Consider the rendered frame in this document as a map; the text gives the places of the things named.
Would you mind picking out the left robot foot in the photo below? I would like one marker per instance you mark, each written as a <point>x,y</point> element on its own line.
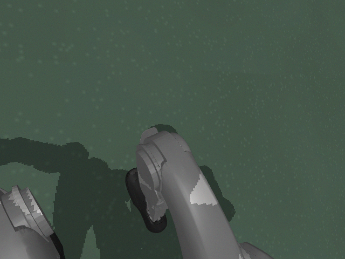
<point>58,245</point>

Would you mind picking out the right robot foot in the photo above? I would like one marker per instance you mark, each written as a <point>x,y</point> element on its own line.
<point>139,200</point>

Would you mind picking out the right robot hand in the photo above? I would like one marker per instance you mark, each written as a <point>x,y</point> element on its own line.
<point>252,252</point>

